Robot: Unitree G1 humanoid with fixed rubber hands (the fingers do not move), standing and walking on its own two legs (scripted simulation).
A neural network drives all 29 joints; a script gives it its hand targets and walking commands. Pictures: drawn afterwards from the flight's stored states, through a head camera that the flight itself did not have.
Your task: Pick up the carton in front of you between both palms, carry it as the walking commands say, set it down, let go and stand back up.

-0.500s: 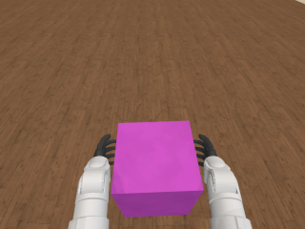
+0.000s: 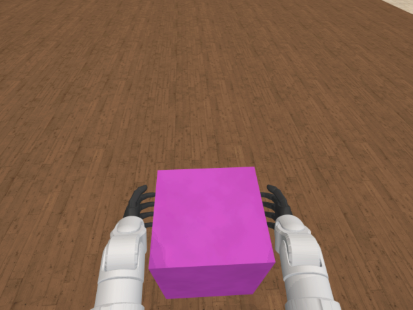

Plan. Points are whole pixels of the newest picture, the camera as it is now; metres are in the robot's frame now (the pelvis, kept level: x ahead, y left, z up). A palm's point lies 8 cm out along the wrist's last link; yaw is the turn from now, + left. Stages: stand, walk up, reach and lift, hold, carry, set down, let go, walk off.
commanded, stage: hold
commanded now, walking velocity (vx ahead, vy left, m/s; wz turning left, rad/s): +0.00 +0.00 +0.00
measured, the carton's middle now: (208, 236) +0.31 +0.01 -0.05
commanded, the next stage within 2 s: set down in 0.70 s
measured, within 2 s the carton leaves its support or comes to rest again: neither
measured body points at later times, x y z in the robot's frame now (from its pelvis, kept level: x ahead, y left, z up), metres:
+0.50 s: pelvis -0.02 +0.04 +0.00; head -0.04 +0.06 +0.45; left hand +0.30 +0.17 +0.03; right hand +0.28 -0.13 +0.04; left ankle +0.07 +0.13 -0.74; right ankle -0.04 -0.10 -0.74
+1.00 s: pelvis -0.02 +0.05 -0.01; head -0.01 +0.08 +0.44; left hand +0.33 +0.18 +0.01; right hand +0.32 -0.12 +0.02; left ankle +0.07 +0.13 -0.74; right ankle -0.04 -0.09 -0.74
